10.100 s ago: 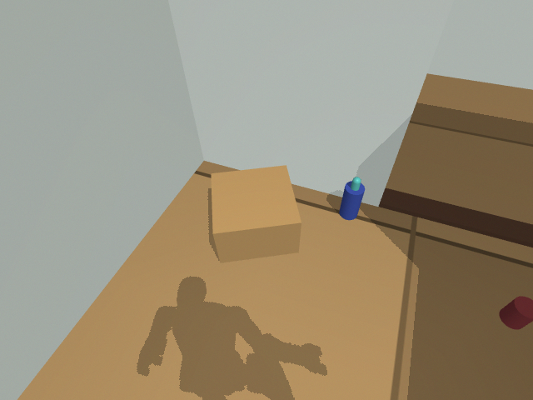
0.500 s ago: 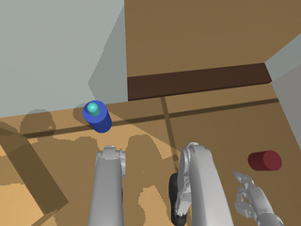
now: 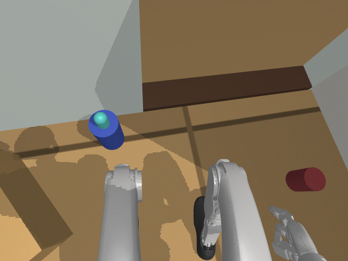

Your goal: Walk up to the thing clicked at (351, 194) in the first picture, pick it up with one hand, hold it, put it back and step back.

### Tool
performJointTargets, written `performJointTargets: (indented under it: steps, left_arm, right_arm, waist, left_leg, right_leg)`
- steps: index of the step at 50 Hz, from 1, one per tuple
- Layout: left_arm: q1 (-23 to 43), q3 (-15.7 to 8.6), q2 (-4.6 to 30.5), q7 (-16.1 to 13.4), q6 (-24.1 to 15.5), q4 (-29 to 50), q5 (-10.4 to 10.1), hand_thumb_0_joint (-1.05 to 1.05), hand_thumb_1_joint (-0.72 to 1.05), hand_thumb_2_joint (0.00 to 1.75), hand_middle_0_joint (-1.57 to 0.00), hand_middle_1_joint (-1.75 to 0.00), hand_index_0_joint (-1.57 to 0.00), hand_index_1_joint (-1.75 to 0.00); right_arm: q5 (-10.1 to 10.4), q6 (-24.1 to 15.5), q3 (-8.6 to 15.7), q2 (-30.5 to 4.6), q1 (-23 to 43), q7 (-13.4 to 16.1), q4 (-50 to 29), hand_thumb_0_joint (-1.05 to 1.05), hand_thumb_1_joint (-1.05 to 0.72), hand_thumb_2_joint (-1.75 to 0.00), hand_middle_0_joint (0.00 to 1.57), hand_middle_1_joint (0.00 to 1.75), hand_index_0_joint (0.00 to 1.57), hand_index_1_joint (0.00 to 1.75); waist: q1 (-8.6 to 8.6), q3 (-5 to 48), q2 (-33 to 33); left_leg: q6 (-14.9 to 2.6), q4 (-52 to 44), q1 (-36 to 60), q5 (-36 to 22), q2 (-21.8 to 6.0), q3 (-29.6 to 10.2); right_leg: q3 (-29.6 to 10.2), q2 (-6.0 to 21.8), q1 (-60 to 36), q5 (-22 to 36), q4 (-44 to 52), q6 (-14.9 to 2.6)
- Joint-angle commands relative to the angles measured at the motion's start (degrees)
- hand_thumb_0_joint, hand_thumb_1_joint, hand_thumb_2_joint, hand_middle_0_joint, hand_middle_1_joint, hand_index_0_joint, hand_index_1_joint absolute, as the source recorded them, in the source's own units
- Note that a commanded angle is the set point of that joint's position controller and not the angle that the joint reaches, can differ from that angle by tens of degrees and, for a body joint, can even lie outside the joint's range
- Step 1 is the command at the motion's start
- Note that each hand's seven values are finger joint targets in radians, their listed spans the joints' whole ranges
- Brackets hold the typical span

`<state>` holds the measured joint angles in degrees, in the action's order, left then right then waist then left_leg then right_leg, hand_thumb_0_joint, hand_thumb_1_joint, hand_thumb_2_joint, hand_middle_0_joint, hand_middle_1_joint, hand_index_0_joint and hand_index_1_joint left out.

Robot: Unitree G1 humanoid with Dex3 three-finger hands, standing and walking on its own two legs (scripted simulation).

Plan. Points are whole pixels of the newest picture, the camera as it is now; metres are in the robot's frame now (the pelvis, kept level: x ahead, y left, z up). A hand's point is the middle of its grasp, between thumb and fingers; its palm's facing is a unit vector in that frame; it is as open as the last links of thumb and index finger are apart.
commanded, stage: go down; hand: left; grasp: from the side
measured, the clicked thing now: (107, 129) +0.46 +0.21 -0.29
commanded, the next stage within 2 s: approach in 0.22 s
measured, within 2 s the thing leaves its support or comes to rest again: neither
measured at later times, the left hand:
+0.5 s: hand out of the picture +0.39 +0.41 -0.01, palm faces +0.23 -0.97 -0.07, open 17.5 cm
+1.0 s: hand (67, 138) +0.41 +0.31 -0.23, palm faces +0.10 -0.99 +0.03, open 17.5 cm
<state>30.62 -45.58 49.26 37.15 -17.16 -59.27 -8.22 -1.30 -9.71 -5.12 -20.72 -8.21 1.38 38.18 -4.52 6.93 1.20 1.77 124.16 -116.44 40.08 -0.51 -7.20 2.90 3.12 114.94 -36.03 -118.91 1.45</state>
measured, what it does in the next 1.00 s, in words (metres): lowers itself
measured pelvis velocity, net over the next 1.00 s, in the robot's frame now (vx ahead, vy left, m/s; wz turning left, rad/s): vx -0.01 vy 0.01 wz -0.09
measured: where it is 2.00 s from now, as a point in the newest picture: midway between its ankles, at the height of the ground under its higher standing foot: (167, 244)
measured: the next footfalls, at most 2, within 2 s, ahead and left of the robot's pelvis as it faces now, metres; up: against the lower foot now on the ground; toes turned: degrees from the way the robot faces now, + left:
none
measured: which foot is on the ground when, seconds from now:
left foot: down 0.00-1.00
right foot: down 0.00-1.00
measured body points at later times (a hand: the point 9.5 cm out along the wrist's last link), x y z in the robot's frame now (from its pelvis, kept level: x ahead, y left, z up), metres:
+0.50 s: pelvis +0.00 +0.00 -0.02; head +0.20 +0.07 +0.37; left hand +0.37 +0.46 -0.01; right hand +0.15 -0.28 -0.12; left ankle +0.08 +0.13 -0.38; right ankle +0.11 -0.14 -0.38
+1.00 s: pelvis -0.01 +0.01 -0.11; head +0.23 +0.13 +0.25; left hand +0.40 +0.36 -0.23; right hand +0.14 -0.26 -0.18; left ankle +0.08 +0.13 -0.38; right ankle +0.11 -0.13 -0.38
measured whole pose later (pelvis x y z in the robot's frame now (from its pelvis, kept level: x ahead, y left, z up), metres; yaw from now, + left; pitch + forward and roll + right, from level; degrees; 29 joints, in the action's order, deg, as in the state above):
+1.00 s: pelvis -0.01 +0.01 -0.11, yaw -5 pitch +22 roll -12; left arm 34.9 -39.7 42.7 32.2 -47.0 -71.4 -12.2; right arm -11.3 -6.0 -16.1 -21.0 2.9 -3.7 38.0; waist -10.2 -8.2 8.5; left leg 1.8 147.3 -128.4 41.8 1.0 -13.6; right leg 6.0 1.3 124.2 -35.3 -136.8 3.1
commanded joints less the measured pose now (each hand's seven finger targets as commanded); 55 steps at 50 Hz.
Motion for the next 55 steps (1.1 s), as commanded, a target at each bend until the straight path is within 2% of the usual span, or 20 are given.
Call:
performJointTargets:
  steps: [1, 16, 17, 20, 23, 25, 26, 28, 30, 33, 37, 40, 41, 43, 46, 48, 50, 51, 53, 55]
  left_arm:
    - [11.24, -4.20, 24.83, 0.36, -3.74, 11.59, -2.08, 0.00, -0.53, 0.06, -0.05, -0.04, -0.04, -0.05]
    - [12.56, -5.05, 25.29, 0.66, -3.91, 11.19, -1.93, 0.00, -0.53, 0.12, -0.07, -0.09, -0.03, -0.12]
    - [13.11, -4.86, 25.25, 0.60, -4.08, 11.05, -1.76, 0.00, -0.58, 0.04, -0.09, -0.04, -0.06, -0.07]
    - [13.03, -2.74, 19.63, 1.09, -5.11, 6.38, -2.55, 0.00, -0.59, 0.01, -0.08, -0.05, -0.06, -0.07]
    - [14.44, -1.36, 16.15, 1.42, -8.39, 2.91, -3.97, 0.00, -0.60, 0.00, -0.09, -0.05, -0.07, -0.07]
    - [16.60, -1.74, 16.42, 1.17, -11.87, 2.55, -5.03, 0.00, -0.59, 0.00, -0.09, -0.05, -0.07, -0.06]
    - [14.42, -0.13, 12.69, 1.26, -13.04, -2.60, -5.65, 0.00, -0.58, 0.00, -0.08, -0.05, -0.06, -0.07]
    - [17.44, -1.52, 15.96, 1.01, -16.96, 0.50, -6.30, 0.00, -0.57, 0.01, -0.08, -0.06, -0.06, -0.07]
    - [14.61, -0.64, 13.85, 0.94, -19.50, -4.91, -6.67, 0.00, -0.54, 0.01, -0.08, -0.06, -0.07, -0.07]
    - [16.84, -2.77, 17.62, 0.45, -24.39, -2.62, -7.05, 0.00, -0.53, 0.00, -0.08, -0.05, -0.06, -0.06]
    - [16.21, -1.62, 16.89, -0.02, -28.49, -3.19, -6.73, 0.00, -0.51, 0.04, -0.07, -0.07, -0.05, -0.09]
    - [16.60, -2.54, 19.44, -1.10, -30.73, -1.15, -5.71, 0.00, -0.54, 0.05, -0.07, -0.07, -0.05, -0.09]
    - [18.04, -1.75, 19.25, -1.43, -31.44, 0.40, -5.26, 0.00, -0.54, 0.05, -0.07, -0.08, -0.05, -0.09]
    - [15.74, 1.62, 13.90, -2.27, -31.77, -2.36, -4.61, 0.00, -0.56, 0.05, -0.08, -0.09, -0.05, -0.10]
    - [14.41, 3.10, 10.12, -4.12, -33.58, -1.71, -4.76, 0.00, -0.58, 0.04, -0.08, -0.08, -0.06, -0.10]
    - [15.78, 7.98, 4.27, -4.95, -34.74, -3.02, -4.79, 0.00, -0.61, 0.05, -0.07, -0.09, -0.06, -0.11]
    - [14.23, 7.72, 4.92, -7.03, -35.94, -4.92, -4.15, 0.00, -0.61, 0.01, -0.07, -0.08, -0.06, -0.08]
    - [13.88, 8.99, 3.53, -8.17, -36.64, -6.62, -3.82, 0.00, -0.61, 0.00, -0.07, -0.07, -0.06, -0.08]
    - [14.58, 7.44, 5.39, -11.08, -38.73, -5.52, -3.45, 0.00, -0.61, 0.01, -0.07, -0.08, -0.07, -0.09]
    - [14.71, 7.21, 4.76, -13.97, -40.57, -6.36, -2.91, 0.00, -0.61, 0.01, -0.07, -0.08, -0.07, -0.08]
  right_arm:
    - [-0.03, -1.24, 5.09, -13.25, -7.22, 0.88, -2.93, 0.00, -0.91, -0.91, 0.20, 0.30, 0.20, 0.30]
    - [-0.33, -0.66, 5.06, -13.57, -6.94, 0.42, -3.52, 0.00, -0.91, -0.91, 0.20, 0.30, 0.20, 0.30]
    - [-0.28, -0.64, 4.98, -13.53, -6.62, 0.39, -3.99, 0.00, -0.90, -0.90, 0.20, 0.30, 0.20, 0.30]
    - [-0.46, -0.82, 4.82, -13.60, -6.12, 0.12, -2.99, 0.00, -0.90, -0.90, 0.20, 0.30, 0.20, 0.30]
    - [-1.11, -1.17, 4.02, -13.22, -6.57, -0.30, -1.80, 0.00, -0.90, -0.90, 0.20, 0.30, 0.20, 0.30]
    - [-1.46, -1.71, 3.54, -13.08, -5.47, -0.69, -2.35, 0.00, -0.90, -0.90, 0.20, 0.30, 0.20, 0.30]
    - [-1.72, -1.89, 2.94, -12.98, -4.83, -0.96, -2.47, 0.00, -0.90, -0.90, 0.20, 0.30, 0.20, 0.30]
    - [-2.55, -2.07, 2.49, -13.75, -3.84, -1.21, -2.32, 0.00, -0.90, -0.90, 0.20, 0.30, 0.20, 0.30]
    - [-3.32, -2.20, 1.40, -14.06, -2.75, -1.71, -2.95, 0.00, -0.90, -0.90, 0.20, 0.30, 0.20, 0.30]
    - [-4.67, -1.78, 0.27, -15.36, -1.22, -2.19, -3.02, 0.00, -0.90, -0.90, 0.20, 0.30, 0.20, 0.30]
    - [-6.29, -0.22, -1.55, -16.81, 1.22, -2.81, -3.18, 0.00, -0.91, -0.91, 0.20, 0.30, 0.20, 0.30]
    - [-7.82, 1.38, -3.05, -17.61, 1.90, -3.08, -2.61, 0.00, -0.92, -0.91, 0.20, 0.30, 0.20, 0.30]
    - [-8.21, 1.93, -3.32, -17.73, 2.57, -3.12, -2.45, 0.00, -0.93, -0.91, 0.20, 0.30, 0.20, 0.30]
    - [-8.88, 2.70, -3.95, -17.93, 3.71, -3.46, -2.31, 0.00, -0.93, -0.91, 0.20, 0.30, 0.20, 0.30]
    - [-9.93, 3.12, -4.40, -18.37, 5.19, -3.78, -2.45, 0.00, -0.94, -0.91, 0.20, 0.30, 0.20, 0.30]
    - [-10.45, 3.48, -5.08, -18.25, 5.94, -4.28, -2.48, 0.00, -0.94, -0.91, 0.20, 0.30, 0.20, 0.30]
    - [-10.88, 3.64, -5.70, -18.84, 7.10, -4.56, -3.31, 0.00, -0.94, -0.91, 0.20, 0.30, 0.20, 0.30]
    - [-11.08, 4.14, -6.18, -18.61, 7.48, -4.80, -3.02, 0.00, -0.95, -0.91, 0.20, 0.30, 0.20, 0.30]
    - [-11.82, 4.49, -6.96, -19.13, 8.97, -5.49, -4.09, 0.00, -0.95, -0.91, 0.20, 0.30, 0.20, 0.30]
    - [-12.61, 4.95, -7.81, -19.14, 9.59, -6.13, -4.21, 0.00, -0.95, -0.91, 0.20, 0.30, 0.20, 0.30]
  waist:
    - [2.21, 34.09, -14.16]
    - [1.70, 34.49, -13.52]
    - [1.36, 33.51, -13.26]
    - [-0.15, 28.34, -12.47]
    - [-1.83, 26.73, -10.51]
    - [-2.32, 26.18, -7.72]
    - [-2.94, 24.53, -5.90]
    - [-2.30, 25.49, -7.68]
    - [-2.53, 25.74, -7.43]
    - [-1.79, 27.80, -10.01]
    - [-2.88, 27.38, -15.23]
    - [-2.72, 29.86, -19.20]
    - [-3.33, 29.46, -20.64]
    - [-4.89, 27.11, -20.78]
    - [-5.92, 26.72, -20.45]
    - [-8.68, 24.71, -19.40]
    - [-8.37, 23.10, -17.98]
    - [-8.81, 21.88, -16.89]
    - [-8.45, 20.80, -16.45]
    - [-8.80, 20.33, -16.11]
  left_leg:
    - [-2.96, -17.80, 24.12, -7.80, 0.26, 3.92]
    - [-3.14, -15.63, 22.76, -9.45, 0.51, 4.40]
    - [-3.21, -15.96, 21.76, -7.86, 0.54, 4.20]
    - [-3.06, -15.19, 20.56, -6.18, 0.22, 2.73]
    - [-3.10, -11.66, 17.63, -6.62, 0.35, 3.23]
    - [-3.62, -9.64, 13.49, -4.33, 0.55, 3.96]
    - [-3.58, -8.78, 12.39, -3.57, 0.53, 3.90]
    - [-3.36, -7.20, 12.28, -3.43, 0.38, 4.11]
    - [-3.01, -5.40, 11.35, -4.99, 0.30, 3.95]
    - [-2.52, -2.94, 12.43, -7.27, 0.08, 3.68]
    - [-1.64, -1.74, 15.42, -7.17, -0.52, 2.36]
    - [-0.86, -0.01, 18.14, -11.26, -0.80, 1.64]
    - [-0.80, 0.29, 18.09, -10.83, -0.77, 1.44]
    - [-0.56, 0.63, 18.28, -10.06, -0.82, 0.47]
    - [-0.40, 3.21, 18.06, -12.65, -0.89, -0.01]
    - [-0.47, 4.13, 17.46, -11.89, -0.82, -0.74]
    - [-0.40, 4.69, 16.52, -12.37, -0.82, -1.28]
    - [-0.32, 4.91, 15.71, -11.65, -0.84, -1.72]
    - [-0.34, 5.41, 14.63, -10.87, -0.86, -2.04]
    - [-0.38, 6.29, 13.93, -10.88, -0.82, -2.09]
  right_leg:
    - [1.92, -1.99, -17.15, 4.72, 10.46, -3.49]
    - [1.96, -1.77, -17.04, 5.75, 9.46, -3.36]
    - [2.10, -1.85, -16.34, 4.50, 9.43, -3.34]
    - [2.78, -1.83, -10.84, 3.61, 7.48, -3.46]
    - [2.84, -1.90, -10.14, 3.70, 6.25, -3.30]
    - [2.79, -2.18, -10.87, 1.81, 6.22, -2.93]
    - [3.13, -2.35, -10.34, 1.25, 5.77, -2.81]
    - [3.22, -2.58, -10.11, 1.21, 4.38, -2.88]
    - [3.88, -2.69, -10.89, 2.33, 2.25, -2.89]
    - [4.40, -2.87, -10.86, 4.40, -0.34, -2.95]
    - [6.11, -3.13, -8.97, 4.93, -3.63, -3.15]
    - [6.85, -3.25, -10.40, 8.11, -6.11, -3.23]
    - [6.99, -3.21, -9.46, 7.96, -6.55, -3.23]
    - [7.97, -3.35, -7.64, 7.64, -7.36, -3.24]
    - [8.65, -3.54, -8.07, 10.23, -8.28, -3.06]
    - [9.48, -3.64, -7.59, 10.41, -8.24, -2.88]
    - [10.29, -3.75, -7.96, 10.91, -8.85, -2.77]
    - [10.75, -3.85, -7.19, 10.21, -9.10, -2.70]
    - [11.22, -4.13, -8.32, 9.99, -9.39, -2.50]
    - [11.43, -4.37, -9.82, 10.56, -9.45, -2.20]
